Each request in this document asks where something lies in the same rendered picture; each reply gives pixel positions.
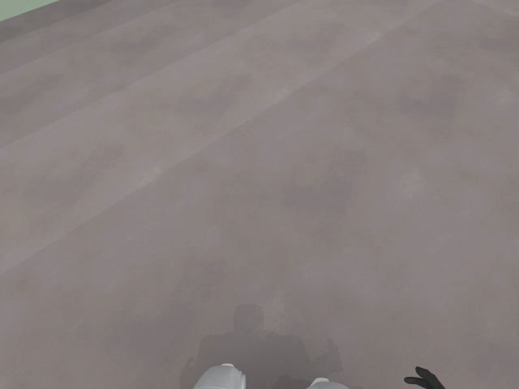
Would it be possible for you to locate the right robot hand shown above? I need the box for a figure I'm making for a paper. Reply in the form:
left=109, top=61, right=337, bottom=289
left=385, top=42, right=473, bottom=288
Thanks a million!
left=404, top=366, right=445, bottom=389

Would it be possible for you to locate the robot left thigh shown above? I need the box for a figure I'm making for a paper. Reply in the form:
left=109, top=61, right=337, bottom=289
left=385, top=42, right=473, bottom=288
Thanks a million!
left=193, top=365, right=246, bottom=389

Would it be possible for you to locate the right robot shin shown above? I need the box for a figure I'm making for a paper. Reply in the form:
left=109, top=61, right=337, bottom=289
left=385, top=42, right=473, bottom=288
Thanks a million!
left=309, top=378, right=329, bottom=388

